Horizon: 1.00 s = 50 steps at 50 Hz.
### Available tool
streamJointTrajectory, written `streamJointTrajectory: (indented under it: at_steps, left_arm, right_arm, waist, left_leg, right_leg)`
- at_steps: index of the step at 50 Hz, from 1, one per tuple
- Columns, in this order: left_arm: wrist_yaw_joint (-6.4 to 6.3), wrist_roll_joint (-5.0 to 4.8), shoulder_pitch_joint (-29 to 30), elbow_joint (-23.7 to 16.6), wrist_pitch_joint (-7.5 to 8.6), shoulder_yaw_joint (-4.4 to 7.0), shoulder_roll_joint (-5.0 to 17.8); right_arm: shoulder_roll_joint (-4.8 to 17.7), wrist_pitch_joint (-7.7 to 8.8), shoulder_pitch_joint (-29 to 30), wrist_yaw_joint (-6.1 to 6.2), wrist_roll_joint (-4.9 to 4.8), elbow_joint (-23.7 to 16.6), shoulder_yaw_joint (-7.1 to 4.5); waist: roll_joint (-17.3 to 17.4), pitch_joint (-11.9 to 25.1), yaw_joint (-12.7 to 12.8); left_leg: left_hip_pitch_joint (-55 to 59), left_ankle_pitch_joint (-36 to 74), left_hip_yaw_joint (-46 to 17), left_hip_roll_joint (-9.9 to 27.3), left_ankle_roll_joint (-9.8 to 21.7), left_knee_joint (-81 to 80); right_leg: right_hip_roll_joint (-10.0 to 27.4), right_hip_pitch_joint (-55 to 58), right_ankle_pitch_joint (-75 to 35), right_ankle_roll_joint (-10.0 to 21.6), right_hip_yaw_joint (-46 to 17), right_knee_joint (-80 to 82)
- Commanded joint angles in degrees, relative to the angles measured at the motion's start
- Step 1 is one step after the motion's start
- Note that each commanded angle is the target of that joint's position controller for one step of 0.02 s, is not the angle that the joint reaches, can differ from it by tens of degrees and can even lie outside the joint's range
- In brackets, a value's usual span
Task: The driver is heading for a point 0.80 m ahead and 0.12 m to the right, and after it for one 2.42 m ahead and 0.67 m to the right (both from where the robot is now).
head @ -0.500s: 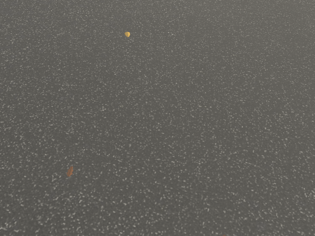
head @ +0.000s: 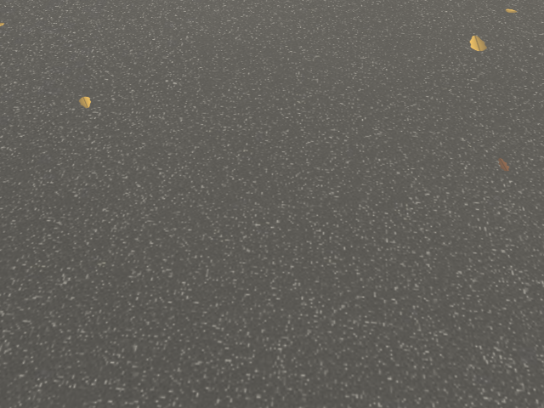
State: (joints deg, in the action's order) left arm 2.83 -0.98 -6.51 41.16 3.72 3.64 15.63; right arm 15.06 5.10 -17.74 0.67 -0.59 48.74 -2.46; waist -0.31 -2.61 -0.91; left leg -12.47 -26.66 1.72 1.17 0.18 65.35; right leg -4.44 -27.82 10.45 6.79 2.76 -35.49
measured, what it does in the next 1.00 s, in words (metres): walks ahead, turning right: left foot, then right foot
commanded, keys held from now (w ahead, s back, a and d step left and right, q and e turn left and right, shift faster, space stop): w+e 0.60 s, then w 0.10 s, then no key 0.30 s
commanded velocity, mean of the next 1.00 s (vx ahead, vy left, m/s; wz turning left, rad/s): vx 0.43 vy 0.00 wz -0.46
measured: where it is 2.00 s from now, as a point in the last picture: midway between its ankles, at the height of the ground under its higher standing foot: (314, 336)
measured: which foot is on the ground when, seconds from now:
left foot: up 0.00-0.38, down 0.40-0.90, up 0.92-1.00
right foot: down 0.00-0.42, up 0.44-0.86, down 0.88-1.00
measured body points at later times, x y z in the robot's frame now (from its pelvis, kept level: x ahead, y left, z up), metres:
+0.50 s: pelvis +0.29 +0.03 +0.01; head +0.31 +0.03 +0.46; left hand +0.43 +0.28 -0.11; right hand +0.40 -0.27 -0.06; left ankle +0.38 +0.12 -0.72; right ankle +0.13 -0.06 -0.64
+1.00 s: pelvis +0.48 -0.09 +0.01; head +0.51 -0.12 +0.46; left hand +0.77 +0.03 -0.07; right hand +0.40 -0.36 -0.12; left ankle +0.44 +0.10 -0.64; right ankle +0.52 -0.21 -0.72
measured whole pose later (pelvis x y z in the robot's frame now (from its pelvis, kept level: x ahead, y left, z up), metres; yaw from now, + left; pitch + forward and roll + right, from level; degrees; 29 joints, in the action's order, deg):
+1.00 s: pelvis +0.48 -0.09 +0.01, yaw -27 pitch +2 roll +1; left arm 1.6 0.6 -5.0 37.1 2.2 1.8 13.5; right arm 17.0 2.9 -15.4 -0.3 -0.8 49.3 -2.1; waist 0.8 -2.9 -2.5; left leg -19.8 -33.3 -0.3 2.8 -2.8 61.4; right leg -1.0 -25.9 6.5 2.5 0.9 -29.9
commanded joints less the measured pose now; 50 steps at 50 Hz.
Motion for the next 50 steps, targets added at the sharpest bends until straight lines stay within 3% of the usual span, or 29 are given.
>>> streamJointTrajectory:
  at_steps: [1,2,3,4,8,11,14,17,19,20,21,22,23,24,25,27,29,31,34,38,41,43,44,45,46,47,48,49,50]
  left_arm:
    - [-0.81,-0.14,-10.5,-1.57,0.53,2.43,7.9]
    - [-0.92,-0.03,-7.21,-2.6,0.55,1.88,6.01]
    - [-1.13,0.55,-5.93,-3.5,0.51,1.62,5.6]
    - [-1.3,0.44,-5.59,-3.8,0.59,1.8,5.94]
    - [-2.66,0.07,-8.25,-3.32,0.6,2.56,8.73]
    - [-3.3,-0.48,-10.93,-2.65,-0.19,2.63,8.92]
    - [-3.47,-0.73,-13.61,-1.9,-0.75,2.66,9.19]
    - [-3.79,-0.69,-13.85,-1.88,-1.17,2.68,8.92]
    - [-3.8,-0.45,-11.83,-2.67,-1.37,2.46,7.98]
    - [-3.53,-0.03,-11.09,-3.54,-1.12,1.51,5.33]
    - [-3.5,-0.17,-15.59,-4.89,-0.73,0.37,1.65]
    - [-3.53,-1.09,-19.45,-5.68,-0.34,-0.06,2.88]
    - [-3.48,-1.5,-16.99,-4.62,-0.54,1.22,8.29]
    - [-3.43,-0.93,-11.88,-5.42,-0.97,1.6,9.41]
    - [-3.29,-0.28,-9.5,-6.18,-1.18,1.65,8.66]
    - [-2.78,-0.5,-9.53,-6.5,-1.75,1.82,6.73]
    - [-2.61,-0.62,-9.58,-6.66,-2.4,1.48,4.73]
    - [-2.76,-0.17,-7.59,-7.38,-2.58,1.2,3.9]
    - [-2.37,-0.01,-4.68,-7.53,-1.95,0.57,2.61]
    - [-0.93,0.65,3.04,-9.02,-0.46,-0.37,0.9]
    - [-0.22,0.48,4.49,-10.17,-0.05,0.14,2.18]
    - [-0.47,1.28,-2.11,-8.32,0.0,1.38,4.52]
    - [-1.04,1.75,-7.67,-6.52,-0.07,2.5,7.28]
    - [-2.04,2.85,-14.76,-5.57,-0.36,3.4,11.95]
    - [-2.36,3.47,-12.75,-6.26,-0.75,2.4,13.1]
    - [-1.81,2.25,-13.74,-6.03,-1.28,1.89,9.5]
    - [-1.5,1.55,-10.07,-5.76,-1.38,1.26,7.74]
    - [-1.48,1.06,-6.0,-5.5,-1.32,0.61,5.77]
    - [-1.44,1.11,-2.92,-5.49,-1.28,0.1,4.48]
  right_arm:
    - [7.55,4.3,5.44,-0.63,-0.88,-8.61,-1.21]
    - [8.17,3.76,5.48,-0.16,0.51,-8.37,-1.8]
    - [8.03,2.92,4.25,-0.19,0.98,-8.56,-2.05]
    - [7.45,2.21,3.41,-0.14,1.29,-8.91,-2.1]
    - [5.0,0.9,8.72,0.3,1.87,-11.38,-1.39]
    - [3.42,1.28,15.37,-0.14,1.5,-12.9,-0.66]
    - [4.59,1.9,19.6,-0.97,0.44,-14.34,-0.91]
    - [7.15,2.77,19.12,-1.65,0.15,-14.81,-1.97]
    - [8.56,3.34,12.51,-1.43,0.23,-13.33,-3.04]
    - [10.63,3.64,5.82,-1.03,1.14,-12.54,-3.88]
    - [15.26,3.48,-2.24,-0.52,2.39,-11.8,-5.04]
    - [14.78,2.65,-5.36,-1.05,1.37,-9.96,-5.22]
    - [9.66,2.28,-2.61,-0.94,0.64,-11.2,-3.89]
    - [7.61,1.65,-0.17,-0.68,0.7,-11.6,-3.24]
    - [6.66,1.29,2.44,-0.68,1.0,-11.43,-2.74]
    - [5.3,1.35,4.94,-0.68,1.38,-10.8,-2.19]
    - [5.76,1.87,5.03,-0.89,1.05,-9.75,-2.49]
    - [7.16,2.22,4.0,-0.96,1.16,-8.29,-2.98]
    - [8.26,1.98,2.73,-1.15,0.98,-6.29,-3.18]
    - [9.78,0.67,1.52,-0.76,-0.03,-4.19,-3.11]
    - [11.39,-0.27,-0.45,-0.69,-0.91,-2.4,-3.3]
    - [12.06,-0.74,1.38,-0.36,-1.69,-2.11,-3.42]
    - [10.59,-0.7,0.22,-0.24,-1.39,-1.77,-2.92]
    - [7.36,-0.31,-0.23,-0.13,0.89,-3.48,-1.54]
    - [2.35,-0.15,-9.76,-1.23,1.73,-2.72,0.74]
    - [7.55,-0.6,-9.11,-1.51,0.22,-0.38,-0.52]
    - [9.15,-1.18,-3.05,-1.5,-1.13,-2.12,-1.01]
    - [7.99,-1.83,0.31,-0.82,-0.63,-2.64,-0.78]
    - [7.8,-2.82,1.25,-0.13,0.15,-2.4,-0.97]
  waist:
    - [2.01,9.77,4.0]
    - [2.55,7.23,1.99]
    - [0.92,6.31,0.24]
    - [0.15,5.82,-0.55]
    - [-1.4,3.56,0.46]
    - [-3.47,3.62,3.44]
    - [-4.92,3.76,5.27]
    - [-6.23,4.0,4.03]
    - [-7.39,5.8,0.02]
    - [-5.4,11.44,-3.31]
    - [5.61,20.4,-3.87]
    - [20.49,23.74,-2.7]
    - [12.3,16.03,-3.66]
    - [7.14,9.78,-4.02]
    - [4.41,5.42,-2.76]
    - [6.47,2.25,-0.3]
    - [6.95,1.79,0.21]
    - [5.06,1.47,0.06]
    - [3.76,1.64,-0.5]
    - [3.71,-0.1,-2.73]
    - [5.94,1.67,-2.41]
    - [6.45,5.56,2.25]
    - [4.81,8.96,4.66]
    - [-2.37,16.78,6.57]
    - [-14.25,25.89,1.36]
    - [-8.72,30.28,4.39]
    - [-6.94,21.62,4.1]
    - [-3.44,16.03,2.75]
    - [-2.74,12.39,1.13]
  left_leg:
    - [-31.98,4.94,-7.77,3.05,1.43,9.97]
    - [-28.44,6.94,-7.27,4.66,0.74,5.26]
    - [-25.0,8.15,-7.4,5.48,0.09,3.45]
    - [-23.72,8.71,-6.94,5.68,-0.85,1.16]
    - [-23.46,17.67,-4.42,4.31,-4.0,-12.03]
    - [-19.47,28.6,-3.85,1.24,-4.03,-26.17]
    - [-17.05,30.81,-4.54,-0.85,-3.69,-32.85]
    - [-14.9,25.39,-6.38,-1.32,-1.68,-37.15]
    - [-5.87,23.65,-5.19,-1.5,0.86,-40.63]
    - [6.2,23.31,-8.75,3.4,3.79,-39.87]
    - [27.43,18.5,-25.87,16.16,10.7,-40.09]
    - [34.14,4.45,-46.89,24.17,15.91,-45.74]
    - [28.04,-3.82,-43.26,22.6,13.91,-47.68]
    - [20.79,-0.84,-34.3,20.15,11.53,-48.15]
    - [13.49,5.71,-27.66,17.52,10.64,-49.7]
    - [5.5,13.11,-18.7,13.88,9.52,-52.84]
    - [3.35,18.01,-13.17,13.11,10.33,-55.1]
    - [3.85,22.78,-10.02,13.61,11.41,-56.22]
    - [6.31,27.92,-5.33,12.97,11.51,-56.58]
    - [5.93,40.12,0.98,11.07,9.67,-53.95]
    - [10.45,47.27,0.67,12.51,8.24,-49.06]
    - [11.48,54.41,1.75,11.08,5.92,-40.57]
    - [8.47,53.0,3.55,8.47,3.82,-32.36]
    - [-2.93,32.23,5.08,4.91,0.67,-16.94]
    - [-18.28,-13.82,0.02,-1.11,-2.84,1.49]
    - [-17.98,-14.14,-7.55,0.74,-2.91,5.56]
    - [-22.07,-11.6,-5.97,2.47,-2.95,5.7]
    - [-22.93,-7.95,-5.13,4.06,-3.16,2.34]
    - [-20.17,-5.18,-5.29,5.21,-3.64,-1.24]
  right_leg:
    - [17.92,33.7,-6.08,12.33,-30.94,18.52]
    - [15.79,26.9,-11.11,11.22,-26.48,19.55]
    - [14.49,22.16,-13.6,11.17,-24.74,21.02]
    - [13.71,19.47,-15.65,11.48,-23.81,22.02]
    - [10.56,12.74,-20.63,10.08,-17.64,22.74]
    - [7.68,11.84,-15.16,6.85,-15.88,20.68]
    - [9.25,14.44,-9.91,5.92,-19.99,18.39]
    - [11.67,19.72,-7.0,4.75,-26.1,13.71]
    - [10.19,19.52,-10.02,2.89,-26.97,8.28]
    - [7.25,15.79,-9.77,0.95,-24.06,-1.77]
    - [0.19,0.01,3.57,-3.05,-16.44,-20.89]
    - [-0.55,-13.87,24.13,-4.61,-13.15,-33.88]
    - [3.23,-18.49,20.13,-5.16,-14.35,-39.66]
    - [5.21,-18.85,15.31,-5.54,-11.95,-40.81]
    - [6.87,-17.25,11.75,-5.78,-10.9,-38.64]
    - [9.63,-12.94,8.16,-5.84,-10.08,-34.83]
    - [10.22,-12.21,6.07,-6.35,-8.76,-33.06]
    - [10.55,-13.79,2.96,-6.99,-9.22,-29.08]
    - [10.06,-13.7,-4.1,-6.98,-9.06,-19.19]
    - [7.93,-6.58,-11.66,-6.55,-3.04,-3.92]
    - [6.05,-2.56,-9.07,-4.78,-2.03,1.59]
    - [3.3,7.37,-11.13,-2.31,-0.55,8.2]
    - [3.12,17.13,-19.2,-0.72,-0.77,10.7]
    - [14.27,33.59,-46.04,2.93,-12.17,5.34]
    - [29.75,48.32,-61.04,14.84,-30.86,3.96]
    - [27.8,44.49,-50.83,14.92,-31.29,6.76]
    - [24.15,38.54,-44.45,12.38,-24.45,8.88]
    - [21.21,31.49,-37.92,9.89,-20.92,10.93]
    - [19.63,23.79,-33.41,8.49,-18.27,13.27]
Keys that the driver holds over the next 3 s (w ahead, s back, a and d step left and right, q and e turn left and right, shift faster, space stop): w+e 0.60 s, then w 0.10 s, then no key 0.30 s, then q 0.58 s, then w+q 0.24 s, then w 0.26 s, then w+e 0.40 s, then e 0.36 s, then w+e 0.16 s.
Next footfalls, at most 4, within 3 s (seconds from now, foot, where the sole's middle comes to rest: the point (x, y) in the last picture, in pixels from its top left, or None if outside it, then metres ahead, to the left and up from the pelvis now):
0.40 left None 0.42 0.11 -0.75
0.88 right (376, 357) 0.55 -0.23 -0.75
1.32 left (280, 340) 0.60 0.00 -0.75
1.78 right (372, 347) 0.58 -0.23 -0.75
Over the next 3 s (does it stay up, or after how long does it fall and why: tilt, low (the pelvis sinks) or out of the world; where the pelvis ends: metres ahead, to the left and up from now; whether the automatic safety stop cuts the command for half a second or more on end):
stays up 1.03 -0.11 0.02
